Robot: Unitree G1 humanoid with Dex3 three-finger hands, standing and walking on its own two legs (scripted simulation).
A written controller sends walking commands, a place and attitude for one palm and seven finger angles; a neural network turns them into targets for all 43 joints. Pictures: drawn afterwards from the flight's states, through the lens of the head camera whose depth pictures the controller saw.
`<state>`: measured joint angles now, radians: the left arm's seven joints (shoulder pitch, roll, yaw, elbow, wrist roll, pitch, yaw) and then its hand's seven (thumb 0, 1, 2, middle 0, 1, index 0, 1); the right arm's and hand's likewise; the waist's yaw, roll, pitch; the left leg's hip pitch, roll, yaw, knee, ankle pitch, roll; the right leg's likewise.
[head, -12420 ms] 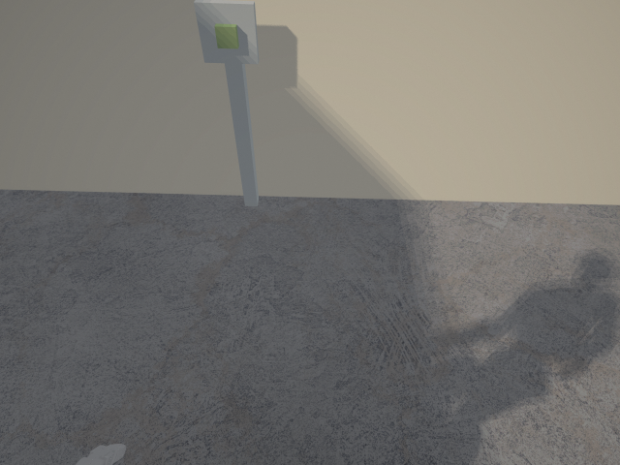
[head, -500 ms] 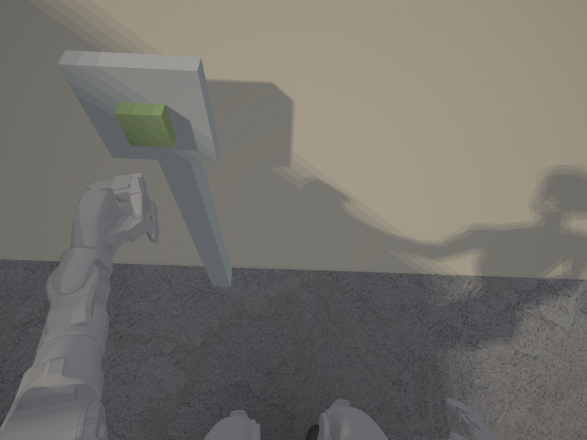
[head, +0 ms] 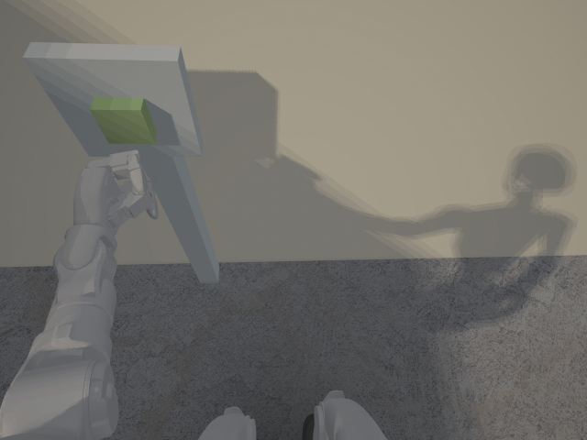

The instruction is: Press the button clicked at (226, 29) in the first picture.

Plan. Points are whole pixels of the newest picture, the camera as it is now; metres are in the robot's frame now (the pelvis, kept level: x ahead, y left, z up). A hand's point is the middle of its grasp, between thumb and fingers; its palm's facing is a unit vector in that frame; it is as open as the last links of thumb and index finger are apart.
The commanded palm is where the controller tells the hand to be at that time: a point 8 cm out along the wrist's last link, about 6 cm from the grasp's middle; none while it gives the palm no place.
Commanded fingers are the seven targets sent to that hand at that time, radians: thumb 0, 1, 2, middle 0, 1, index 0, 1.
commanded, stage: aim a knuckle at the button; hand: left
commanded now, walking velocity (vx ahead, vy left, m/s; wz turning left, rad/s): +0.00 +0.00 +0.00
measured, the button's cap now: (126, 119) +0.54 +0.22 +0.08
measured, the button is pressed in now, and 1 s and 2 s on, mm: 0 0 14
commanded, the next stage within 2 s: press the button with the knuckle in 0.42 s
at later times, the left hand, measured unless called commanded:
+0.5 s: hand (142, 204) +0.42 +0.19 +0.05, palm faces +0.01 -1.00 -0.03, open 3.1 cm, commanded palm +0.39 +0.24 +0.05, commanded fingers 0.00 0.90 0.90 -1.30 -1.50 -1.30 -1.50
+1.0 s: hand (152, 175) +0.46 +0.18 +0.05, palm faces +0.01 -1.00 -0.02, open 3.1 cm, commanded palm +0.44 +0.23 +0.05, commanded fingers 0.00 0.90 0.90 -1.30 -1.50 -1.30 -1.50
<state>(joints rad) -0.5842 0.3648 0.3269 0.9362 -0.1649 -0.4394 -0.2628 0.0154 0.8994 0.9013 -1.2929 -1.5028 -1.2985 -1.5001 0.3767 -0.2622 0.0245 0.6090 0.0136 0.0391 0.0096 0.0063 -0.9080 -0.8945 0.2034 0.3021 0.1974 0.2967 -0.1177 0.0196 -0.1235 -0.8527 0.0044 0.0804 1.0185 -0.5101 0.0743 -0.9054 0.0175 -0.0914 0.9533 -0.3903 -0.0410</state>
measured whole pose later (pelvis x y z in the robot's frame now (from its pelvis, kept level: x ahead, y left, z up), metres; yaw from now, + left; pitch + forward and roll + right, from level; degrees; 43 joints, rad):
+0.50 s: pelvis +0.00 +0.00 +0.00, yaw +1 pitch +18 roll -2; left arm -0.53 0.32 0.28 0.87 -0.16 -0.48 -0.22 0.02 0.90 0.90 -1.29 -1.50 -1.30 -1.50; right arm 0.31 -0.25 0.02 0.59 0.01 0.05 0.01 0.00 -0.91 -0.89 0.20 0.30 0.20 0.30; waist -0.09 0.02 -0.12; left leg -0.83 0.00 0.07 1.02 -0.51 0.07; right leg -0.87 0.01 -0.10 0.95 -0.39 -0.04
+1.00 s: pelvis +0.00 -0.01 -0.01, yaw +0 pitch +21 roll -2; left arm -0.73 0.42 0.35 1.05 -0.14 -0.46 -0.25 0.02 0.90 0.90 -1.29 -1.50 -1.30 -1.50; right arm 0.36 -0.27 0.03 0.61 0.01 0.06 0.00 0.00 -0.91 -0.89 0.20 0.30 0.20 0.30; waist -0.14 0.02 -0.11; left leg -0.90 0.01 0.07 1.05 -0.51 0.06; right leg -0.95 0.02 -0.10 0.98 -0.39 -0.05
